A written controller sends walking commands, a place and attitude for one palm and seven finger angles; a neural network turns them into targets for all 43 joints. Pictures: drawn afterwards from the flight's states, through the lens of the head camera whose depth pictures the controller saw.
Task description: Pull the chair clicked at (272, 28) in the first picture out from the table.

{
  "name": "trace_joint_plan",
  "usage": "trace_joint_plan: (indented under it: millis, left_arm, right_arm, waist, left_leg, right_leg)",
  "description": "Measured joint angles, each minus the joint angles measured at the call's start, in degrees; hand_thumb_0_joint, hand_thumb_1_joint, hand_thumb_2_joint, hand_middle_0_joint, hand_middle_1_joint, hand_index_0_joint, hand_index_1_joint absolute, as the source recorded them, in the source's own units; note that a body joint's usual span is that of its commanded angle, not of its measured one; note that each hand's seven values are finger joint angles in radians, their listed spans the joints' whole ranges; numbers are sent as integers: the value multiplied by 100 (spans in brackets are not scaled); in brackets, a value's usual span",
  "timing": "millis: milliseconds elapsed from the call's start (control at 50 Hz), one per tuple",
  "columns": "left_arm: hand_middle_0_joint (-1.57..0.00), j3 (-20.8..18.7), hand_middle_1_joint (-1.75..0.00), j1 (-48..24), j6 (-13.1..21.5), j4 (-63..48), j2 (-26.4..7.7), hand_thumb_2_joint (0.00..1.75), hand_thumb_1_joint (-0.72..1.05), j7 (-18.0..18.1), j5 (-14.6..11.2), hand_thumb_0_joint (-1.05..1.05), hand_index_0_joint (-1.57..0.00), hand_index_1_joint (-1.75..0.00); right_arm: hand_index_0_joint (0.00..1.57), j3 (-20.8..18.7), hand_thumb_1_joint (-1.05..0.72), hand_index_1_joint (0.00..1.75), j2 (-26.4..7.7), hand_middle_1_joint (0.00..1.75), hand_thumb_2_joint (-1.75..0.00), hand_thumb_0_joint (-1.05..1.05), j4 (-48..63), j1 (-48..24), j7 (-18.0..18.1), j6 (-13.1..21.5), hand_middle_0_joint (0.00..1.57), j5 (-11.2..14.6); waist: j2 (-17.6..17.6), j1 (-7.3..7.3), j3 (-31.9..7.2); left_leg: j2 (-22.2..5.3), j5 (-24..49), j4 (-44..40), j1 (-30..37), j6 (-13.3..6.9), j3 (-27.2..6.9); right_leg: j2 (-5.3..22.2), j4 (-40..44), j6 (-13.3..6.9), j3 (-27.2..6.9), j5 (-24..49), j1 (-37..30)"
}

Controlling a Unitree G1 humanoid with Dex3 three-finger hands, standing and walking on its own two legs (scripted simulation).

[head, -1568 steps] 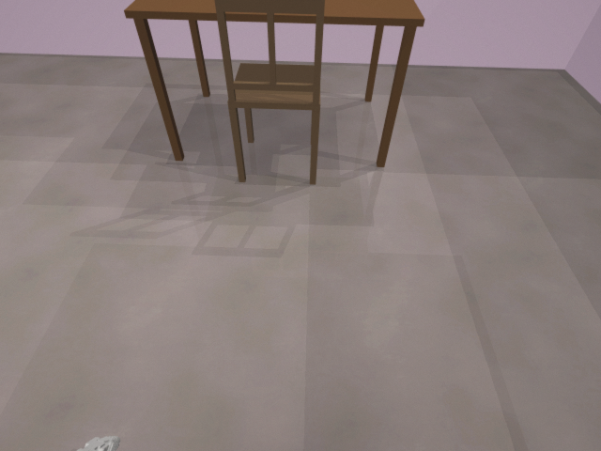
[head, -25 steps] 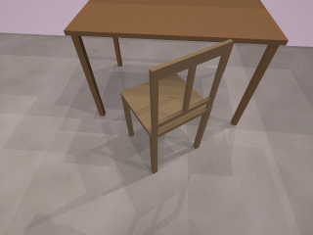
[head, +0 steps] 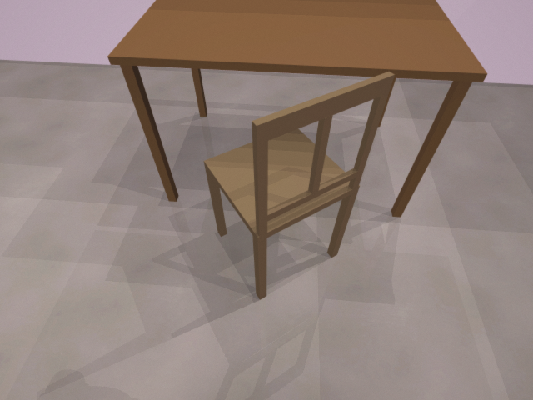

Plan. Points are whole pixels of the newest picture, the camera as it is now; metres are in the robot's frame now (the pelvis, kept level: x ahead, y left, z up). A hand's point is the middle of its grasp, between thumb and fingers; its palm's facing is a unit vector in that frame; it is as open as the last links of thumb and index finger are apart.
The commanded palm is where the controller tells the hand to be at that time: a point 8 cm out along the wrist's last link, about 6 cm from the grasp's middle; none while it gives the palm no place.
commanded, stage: take the last steps up to it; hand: left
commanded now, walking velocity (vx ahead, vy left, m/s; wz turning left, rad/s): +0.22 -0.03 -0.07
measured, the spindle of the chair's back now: (319, 157) +0.71 -0.11 -0.11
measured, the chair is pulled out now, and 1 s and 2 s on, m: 0.23 0.23 0.23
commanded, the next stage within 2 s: come to a stop and stand still in 0.48 s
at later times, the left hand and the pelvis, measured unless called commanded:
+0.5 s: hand out of the picture +0.01 +0.14 -0.19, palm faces +0.06 -0.99 -0.13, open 7.4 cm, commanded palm none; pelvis +0.09 +0.00 -0.02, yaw -3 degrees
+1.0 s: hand (192, 318) +0.29 +0.17 -0.17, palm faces -0.05 -0.96 -0.27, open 7.4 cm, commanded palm none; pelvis +0.16 -0.02 -0.01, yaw -4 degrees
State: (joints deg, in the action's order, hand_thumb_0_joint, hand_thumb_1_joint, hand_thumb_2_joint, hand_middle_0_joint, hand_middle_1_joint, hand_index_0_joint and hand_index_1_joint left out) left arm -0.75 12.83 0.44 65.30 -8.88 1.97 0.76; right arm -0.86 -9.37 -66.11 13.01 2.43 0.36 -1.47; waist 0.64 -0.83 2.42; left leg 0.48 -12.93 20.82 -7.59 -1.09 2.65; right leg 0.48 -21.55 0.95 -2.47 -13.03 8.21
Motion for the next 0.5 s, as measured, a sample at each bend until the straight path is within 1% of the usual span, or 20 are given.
trace_joint_plan:
  millis: [60,160,220,240,260,300,340,380,420,460,480,500]
  left_arm:
    - [-20,-21,-30,49,-23,-5,1,90,92,-32,22,1,-20,-30]
    - [-20,-89,-30,239,-74,-53,3,90,91,-121,81,0,-20,-30]
    - [-20,-126,-30,347,-32,-81,37,90,91,-143,89,0,-20,-30]
    - [-20,-139,-30,381,3,-95,62,90,91,-140,87,0,-20,-30]
    - [-20,-155,-30,413,47,-115,88,90,91,-130,82,0,-20,-30]
    - [-20,-194,-30,483,139,-154,133,90,91,-89,76,0,-20,-30]
    - [-20,-235,-30,587,191,-187,194,90,91,-43,98,0,-20,-30]
    - [-20,-264,-30,742,200,-186,253,90,91,-17,114,0,-20,-30]
    - [-20,-271,-30,905,178,-138,293,90,91,-25,116,0,-20,-30]
    - [-20,-268,-30,1042,133,-60,310,90,91,-60,100,0,-20,-30]
    - [-21,-264,-30,1121,104,-40,328,90,91,-82,88,0,-20,-30]
    - [-21,-253,-30,1186,66,-29,359,90,91,-107,68,0,-20,-30]
  right_arm:
    - [20,-21,-91,30,4,30,-90,0,-3,48,-23,-18,20,-25]
    - [20,-101,-91,30,24,30,-90,0,30,259,-67,-55,20,-62]
    - [20,-139,-91,30,13,30,-90,0,15,434,-76,-43,20,-52]
    - [20,-146,-91,30,0,30,-90,0,7,482,-72,-41,20,-41]
    - [20,-151,-91,30,-10,30,-90,0,2,514,-68,-46,20,-31]
    - [20,-167,-91,30,-12,30,-90,1,-15,513,-62,-75,20,-19]
    - [20,-204,-91,30,-23,30,-90,1,0,431,-50,-94,20,-4]
    - [20,-238,-91,30,-44,30,-90,1,88,284,-54,-91,20,6]
    - [20,-255,-91,30,-54,30,-90,1,244,98,-81,-63,20,11]
    - [20,-246,-91,30,-45,30,-90,1,425,-77,-111,38,20,9]
    - [20,-230,-91,30,-61,30,-90,1,532,-128,-119,130,20,-2]
    - [20,-227,-91,30,-97,30,-90,1,639,-163,-115,231,20,-33]
  waist:
    - [-23,7,-26]
    - [-90,2,-88]
    - [-12,-1,-98]
    - [44,4,-95]
    - [89,4,-83]
    - [89,37,-31]
    - [27,136,41]
    - [-57,216,94]
    - [-149,233,131]
    - [-244,203,179]
    - [-242,195,181]
    - [-162,193,158]
  left_leg:
    - [6,-78,97,-10,-1,29]
    - [46,-330,334,-29,6,105]
    - [-16,-520,530,-38,61,51]
    - [-66,-607,646,-70,76,15]
    - [-114,-703,852,-150,40,-13]
    - [-135,-1146,1665,-466,-2,-45]
    - [-86,-1567,2537,-844,-20,-69]
    - [-69,-1702,2881,-1140,-29,-39]
    - [-96,-1422,2653,-1315,-19,1]
    - [-112,-766,1868,-1246,-17,54]
    - [-136,-487,1388,-1132,-63,20]
    - [-229,-118,1165,-1098,-115,-37]
  right_leg:
    - [3,-179,-19,-27,-107,60]
    - [32,-777,-152,-93,-534,267]
    - [-19,-893,-115,-37,-690,225]
    - [-65,-897,-136,1,-733,194]
    - [-107,-896,-169,51,-775,162]
    - [-142,-846,-240,126,-829,64]
    - [-143,-720,-286,106,-821,-74]
    - [-125,-566,-284,21,-798,-222]
    - [-101,-435,-239,-66,-795,-358]
    - [-69,-479,-168,-147,-892,-452]
    - [-94,-701,-162,-186,-1023,-394]
    - [-154,-1219,-185,-113,-1220,-176]
